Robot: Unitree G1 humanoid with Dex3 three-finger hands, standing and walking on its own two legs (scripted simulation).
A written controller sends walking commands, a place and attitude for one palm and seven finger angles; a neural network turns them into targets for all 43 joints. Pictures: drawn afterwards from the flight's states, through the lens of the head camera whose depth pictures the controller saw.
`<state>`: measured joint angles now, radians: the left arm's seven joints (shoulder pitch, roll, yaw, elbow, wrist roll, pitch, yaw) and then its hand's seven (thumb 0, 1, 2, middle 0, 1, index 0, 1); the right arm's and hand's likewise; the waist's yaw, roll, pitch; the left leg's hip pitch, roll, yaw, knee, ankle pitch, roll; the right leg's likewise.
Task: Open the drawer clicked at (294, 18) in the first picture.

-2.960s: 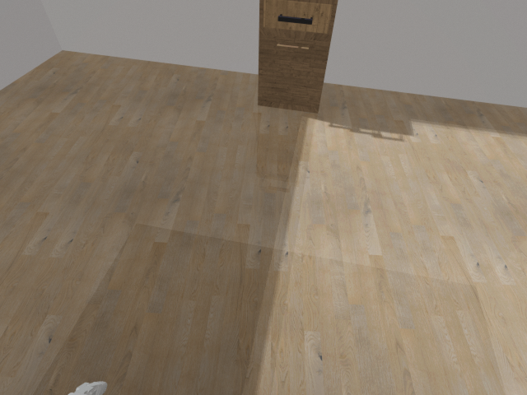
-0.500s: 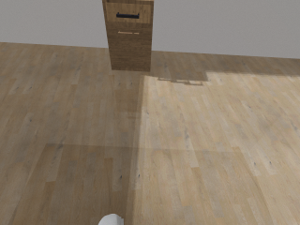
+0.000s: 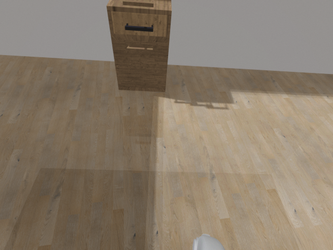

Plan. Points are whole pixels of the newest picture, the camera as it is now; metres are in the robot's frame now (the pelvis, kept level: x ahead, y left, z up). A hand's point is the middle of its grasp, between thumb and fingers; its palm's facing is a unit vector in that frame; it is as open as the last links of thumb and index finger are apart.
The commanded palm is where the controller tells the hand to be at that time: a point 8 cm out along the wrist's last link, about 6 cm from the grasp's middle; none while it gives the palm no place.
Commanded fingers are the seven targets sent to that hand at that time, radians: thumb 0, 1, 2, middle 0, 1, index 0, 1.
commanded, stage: walk to a spot facing it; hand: left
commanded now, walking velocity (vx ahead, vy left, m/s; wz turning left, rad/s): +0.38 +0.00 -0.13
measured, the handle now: (139, 27) +1.50 +0.26 -0.17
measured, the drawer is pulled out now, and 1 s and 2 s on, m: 0.00 0.00 0.00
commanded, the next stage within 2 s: turn to face it in 1.30 s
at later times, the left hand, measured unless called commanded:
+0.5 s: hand (125, 211) +0.26 +0.13 -0.17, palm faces +0.05 -0.98 -0.21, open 7.2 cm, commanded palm none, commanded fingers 0.00 0.90 0.90 -0.20 -0.30 -0.20 -0.30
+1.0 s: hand (117, 149) +0.48 +0.20 -0.18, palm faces +0.05 -0.99 -0.16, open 7.3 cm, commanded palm none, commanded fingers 0.00 0.90 0.90 -0.20 -0.30 -0.20 -0.30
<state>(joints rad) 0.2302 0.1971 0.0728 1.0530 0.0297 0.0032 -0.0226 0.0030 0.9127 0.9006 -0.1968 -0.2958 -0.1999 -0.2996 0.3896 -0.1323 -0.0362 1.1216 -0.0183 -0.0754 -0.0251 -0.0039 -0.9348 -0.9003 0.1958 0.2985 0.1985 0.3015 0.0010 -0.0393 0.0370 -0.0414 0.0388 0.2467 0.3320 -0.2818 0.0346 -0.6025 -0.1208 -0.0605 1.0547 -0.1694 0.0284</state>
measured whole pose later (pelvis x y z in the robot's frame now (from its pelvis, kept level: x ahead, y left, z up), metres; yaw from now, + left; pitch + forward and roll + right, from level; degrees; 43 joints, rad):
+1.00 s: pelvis +0.44 +0.02 +0.00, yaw -2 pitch -2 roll +0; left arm 0.24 0.19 0.08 1.06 0.03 0.00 -0.01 0.00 0.91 0.90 -0.20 -0.30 -0.20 -0.30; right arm 0.30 -0.16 -0.05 1.08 -0.02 -0.07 -0.03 -0.01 -0.95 -0.90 0.20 0.30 0.20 0.30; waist 0.01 -0.04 0.04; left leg -0.11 0.02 0.24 0.37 -0.24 0.07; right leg -0.59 -0.13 -0.04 1.13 -0.18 0.03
